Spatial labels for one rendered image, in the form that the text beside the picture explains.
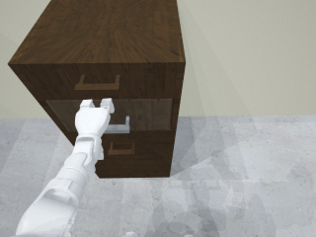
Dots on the left robot shin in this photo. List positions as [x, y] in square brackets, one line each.
[130, 233]

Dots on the left robot forearm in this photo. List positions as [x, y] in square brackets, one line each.
[69, 184]

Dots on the cabinet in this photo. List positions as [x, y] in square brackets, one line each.
[137, 44]

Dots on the left robot hand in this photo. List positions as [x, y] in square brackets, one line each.
[94, 120]

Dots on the left robot upper arm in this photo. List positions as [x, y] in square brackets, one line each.
[50, 218]

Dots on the drawer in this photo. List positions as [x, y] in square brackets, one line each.
[144, 114]

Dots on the handle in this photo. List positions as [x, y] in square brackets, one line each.
[118, 128]
[97, 89]
[121, 153]

